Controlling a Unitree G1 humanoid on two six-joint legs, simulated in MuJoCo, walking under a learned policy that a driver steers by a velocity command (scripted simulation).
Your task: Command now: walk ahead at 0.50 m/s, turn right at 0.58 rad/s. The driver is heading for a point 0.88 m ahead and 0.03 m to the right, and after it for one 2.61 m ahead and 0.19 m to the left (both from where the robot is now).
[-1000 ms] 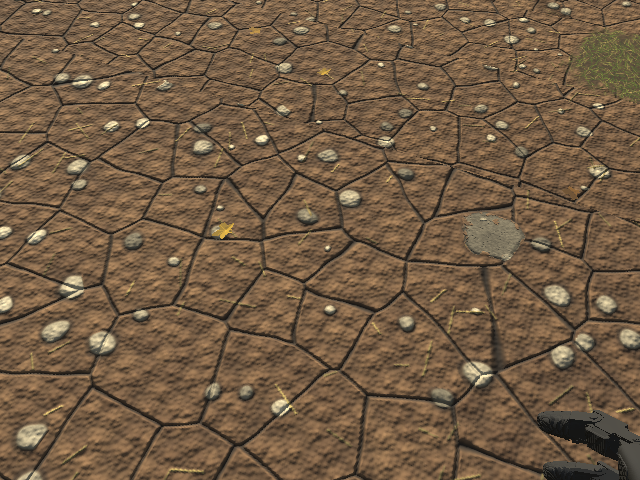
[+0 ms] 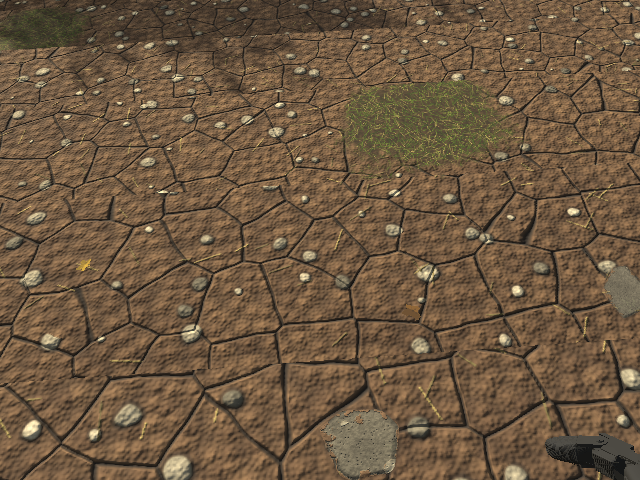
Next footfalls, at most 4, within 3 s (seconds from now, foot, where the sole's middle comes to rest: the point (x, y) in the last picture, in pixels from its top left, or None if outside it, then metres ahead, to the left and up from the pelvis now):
0.54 right None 0.40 -0.19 -0.76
0.98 left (372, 397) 0.65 -0.02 -0.76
1.52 right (468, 321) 0.97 -0.29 -0.95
2.14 left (345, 260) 1.17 0.05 -0.95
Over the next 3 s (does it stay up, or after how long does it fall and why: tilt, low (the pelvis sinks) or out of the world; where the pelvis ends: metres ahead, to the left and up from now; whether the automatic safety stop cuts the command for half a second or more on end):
stays up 1.46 0.10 -0.27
